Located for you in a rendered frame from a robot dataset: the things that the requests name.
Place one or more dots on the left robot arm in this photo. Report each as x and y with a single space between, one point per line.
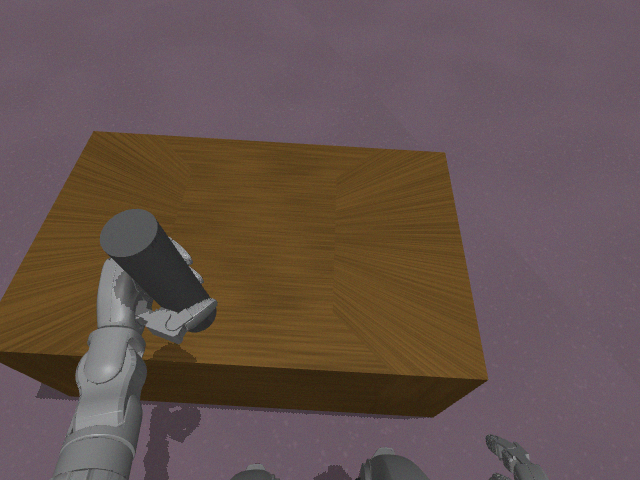
102 438

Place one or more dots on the left robot hand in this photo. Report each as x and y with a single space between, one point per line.
121 301

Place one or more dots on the right robot hand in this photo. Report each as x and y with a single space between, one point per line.
515 459

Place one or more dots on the can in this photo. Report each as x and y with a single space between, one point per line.
138 244

